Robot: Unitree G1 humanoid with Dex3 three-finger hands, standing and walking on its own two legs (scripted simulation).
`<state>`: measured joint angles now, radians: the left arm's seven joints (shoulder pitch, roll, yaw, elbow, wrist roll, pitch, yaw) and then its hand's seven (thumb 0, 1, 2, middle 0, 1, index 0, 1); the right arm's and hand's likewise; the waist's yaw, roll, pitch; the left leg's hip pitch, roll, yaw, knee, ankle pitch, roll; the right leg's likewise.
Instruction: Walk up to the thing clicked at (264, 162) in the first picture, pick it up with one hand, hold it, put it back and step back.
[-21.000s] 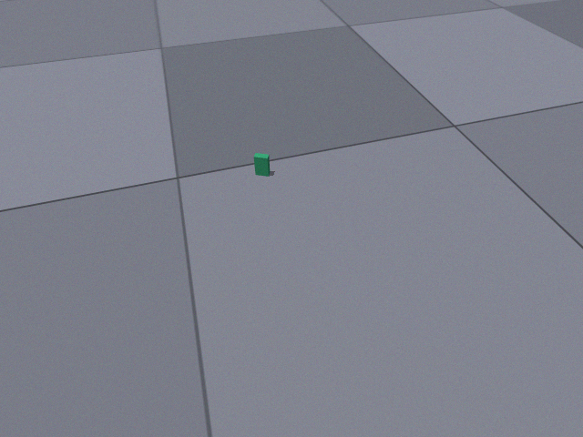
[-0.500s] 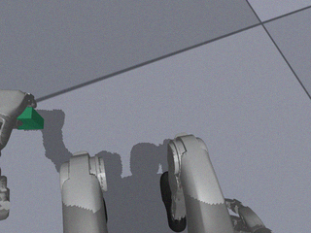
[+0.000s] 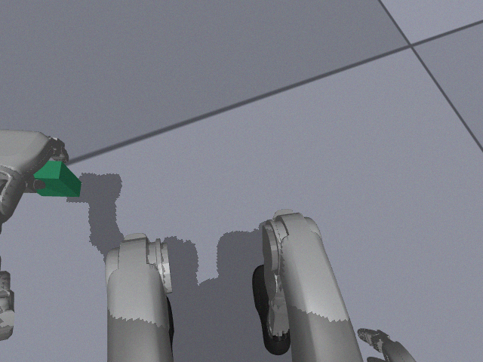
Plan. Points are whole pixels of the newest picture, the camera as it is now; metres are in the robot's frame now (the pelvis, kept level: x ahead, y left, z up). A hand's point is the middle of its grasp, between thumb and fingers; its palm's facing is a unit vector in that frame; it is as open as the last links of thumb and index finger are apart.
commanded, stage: lift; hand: left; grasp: from above
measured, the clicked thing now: (51, 180) +0.46 +0.31 -0.21
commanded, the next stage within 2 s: hold in 1.56 s
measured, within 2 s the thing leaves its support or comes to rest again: neither
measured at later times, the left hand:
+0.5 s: hand out of the picture +0.39 +0.30 +0.01, palm faces -0.47 +0.00 -0.88, open 6.8 cm
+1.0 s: hand out of the picture +0.35 +0.25 +0.21, palm faces -0.49 -0.05 -0.87, open 6.7 cm
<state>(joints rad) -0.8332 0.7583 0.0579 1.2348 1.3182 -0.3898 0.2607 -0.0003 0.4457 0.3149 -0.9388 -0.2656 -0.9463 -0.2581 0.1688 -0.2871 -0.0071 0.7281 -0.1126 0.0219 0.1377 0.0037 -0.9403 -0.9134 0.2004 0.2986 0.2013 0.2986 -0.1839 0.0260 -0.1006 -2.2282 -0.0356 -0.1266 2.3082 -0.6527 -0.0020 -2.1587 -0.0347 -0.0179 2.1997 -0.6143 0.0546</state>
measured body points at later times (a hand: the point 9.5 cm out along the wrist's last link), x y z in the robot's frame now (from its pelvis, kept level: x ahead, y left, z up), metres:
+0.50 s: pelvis +0.00 +0.00 +0.10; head +0.17 +0.05 +0.52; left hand +0.41 +0.30 +0.06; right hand +0.12 -0.27 -0.01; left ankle +0.09 +0.12 -0.33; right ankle +0.12 -0.15 -0.33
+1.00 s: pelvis +0.03 -0.01 +0.28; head +0.11 +0.00 +0.72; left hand +0.38 +0.25 +0.26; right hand +0.15 -0.27 +0.16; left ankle +0.09 +0.12 -0.33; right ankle +0.12 -0.15 -0.33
